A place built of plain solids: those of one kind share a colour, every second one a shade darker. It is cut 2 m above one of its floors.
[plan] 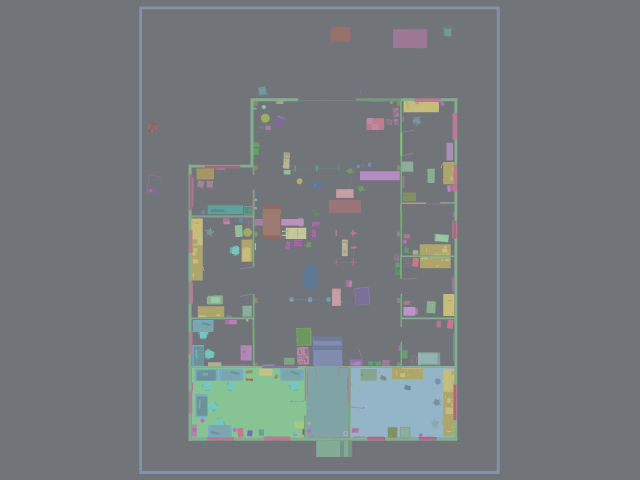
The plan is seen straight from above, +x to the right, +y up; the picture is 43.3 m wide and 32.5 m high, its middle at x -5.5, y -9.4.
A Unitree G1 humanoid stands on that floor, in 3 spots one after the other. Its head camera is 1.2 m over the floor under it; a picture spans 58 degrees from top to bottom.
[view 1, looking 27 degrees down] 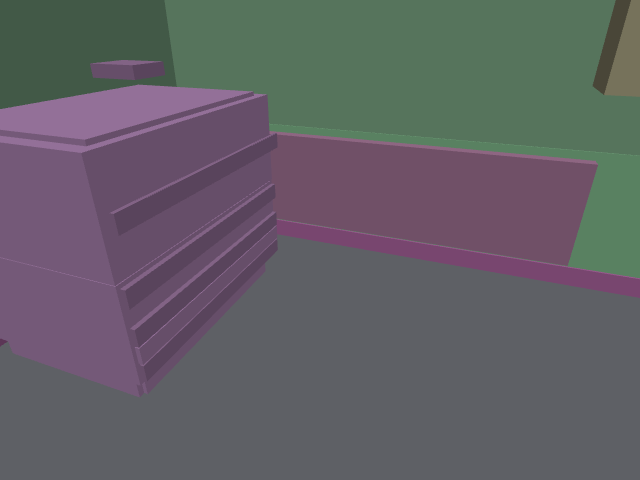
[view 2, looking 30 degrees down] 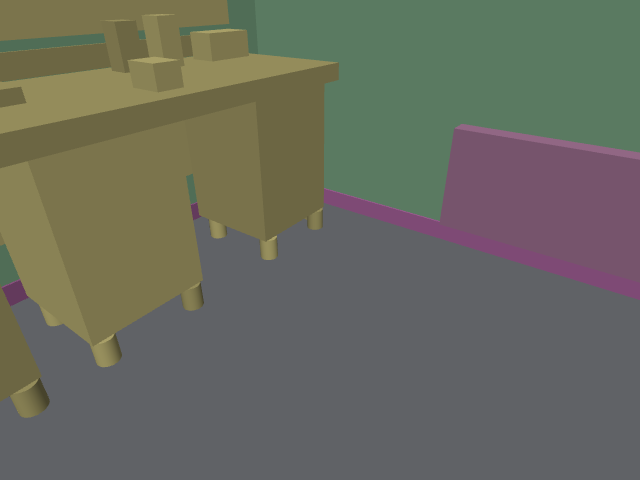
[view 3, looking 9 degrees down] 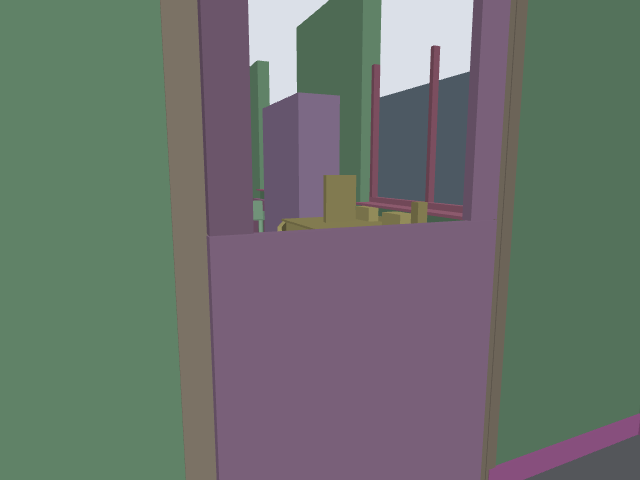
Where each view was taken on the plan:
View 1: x -11.80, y -15.75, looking -69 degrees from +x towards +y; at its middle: low_rail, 2.62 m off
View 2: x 1.50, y -12.55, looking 36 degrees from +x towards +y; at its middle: ground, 2.40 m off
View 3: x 1.50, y -8.05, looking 66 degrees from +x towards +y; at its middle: door_leaf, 1.18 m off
